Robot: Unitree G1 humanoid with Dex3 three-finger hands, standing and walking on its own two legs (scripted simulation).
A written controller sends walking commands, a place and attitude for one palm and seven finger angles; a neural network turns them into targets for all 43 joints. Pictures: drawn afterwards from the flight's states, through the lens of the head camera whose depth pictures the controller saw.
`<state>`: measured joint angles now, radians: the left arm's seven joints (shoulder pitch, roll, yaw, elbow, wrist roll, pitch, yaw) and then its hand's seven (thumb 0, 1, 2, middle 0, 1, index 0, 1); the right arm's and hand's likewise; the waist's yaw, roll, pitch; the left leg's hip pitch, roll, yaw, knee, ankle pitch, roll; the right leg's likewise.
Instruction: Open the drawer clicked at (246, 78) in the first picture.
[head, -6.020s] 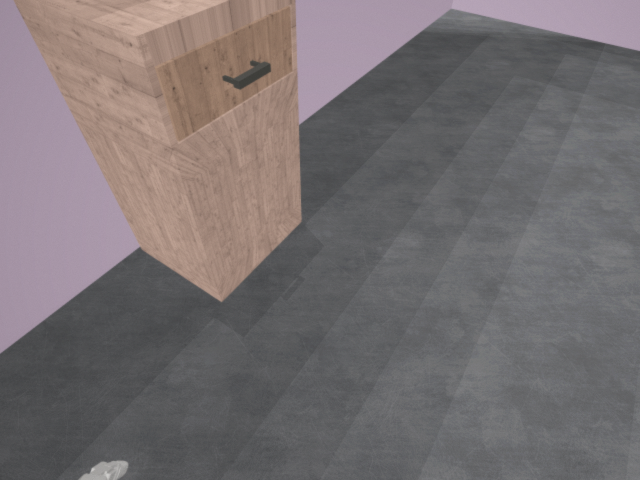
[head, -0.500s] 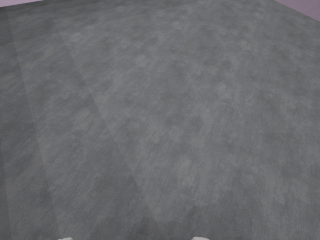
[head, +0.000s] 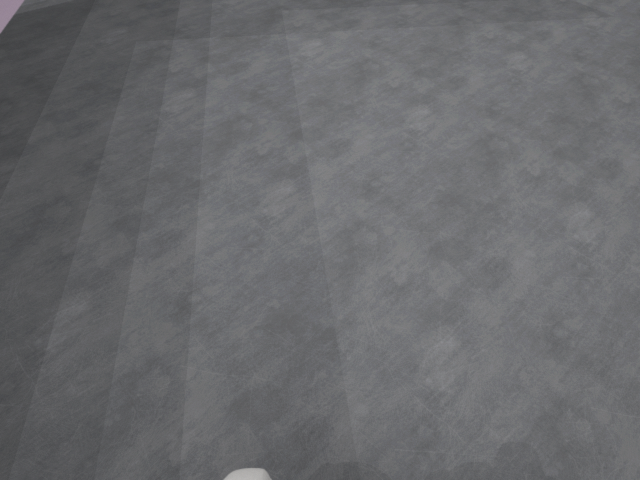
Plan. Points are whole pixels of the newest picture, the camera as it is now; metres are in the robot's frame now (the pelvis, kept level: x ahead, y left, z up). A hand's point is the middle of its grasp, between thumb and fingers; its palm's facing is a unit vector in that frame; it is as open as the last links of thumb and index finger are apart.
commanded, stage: walk to a spot facing it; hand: left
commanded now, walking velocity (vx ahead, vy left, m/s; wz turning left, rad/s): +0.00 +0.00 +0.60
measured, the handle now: out of the picture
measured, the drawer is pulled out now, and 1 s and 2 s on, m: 0.00 0.00 0.00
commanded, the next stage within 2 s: turn to face it in 1.80 s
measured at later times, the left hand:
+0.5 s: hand out of the picture +0.09 +0.23 -0.14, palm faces +0.31 -0.91 -0.27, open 7.4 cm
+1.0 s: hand out of the picture +0.03 +0.28 -0.19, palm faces +0.61 -0.77 -0.20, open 7.4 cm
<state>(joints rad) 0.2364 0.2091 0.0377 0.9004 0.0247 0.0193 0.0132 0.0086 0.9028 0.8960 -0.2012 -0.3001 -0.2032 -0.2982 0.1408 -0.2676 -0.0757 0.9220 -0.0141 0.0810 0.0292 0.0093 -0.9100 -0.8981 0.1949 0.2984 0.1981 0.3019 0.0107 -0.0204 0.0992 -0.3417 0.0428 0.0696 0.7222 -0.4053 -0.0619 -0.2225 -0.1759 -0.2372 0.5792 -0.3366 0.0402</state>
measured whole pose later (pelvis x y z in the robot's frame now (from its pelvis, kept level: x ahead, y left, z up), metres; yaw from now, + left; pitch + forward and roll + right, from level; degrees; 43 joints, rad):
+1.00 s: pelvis +0.17 +0.14 -0.01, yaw +33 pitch -1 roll -1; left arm 0.35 0.22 0.06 1.06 0.02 -0.01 -0.01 0.01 0.91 0.90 -0.20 -0.30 -0.20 -0.30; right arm 0.09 -0.21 -0.04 0.92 -0.02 -0.04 0.01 0.00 -0.91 -0.90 0.20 0.30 0.20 0.30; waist 0.05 -0.03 0.13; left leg -0.37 -0.02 0.13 0.63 -0.24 0.10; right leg -0.40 -0.18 -0.06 1.27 -0.37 0.06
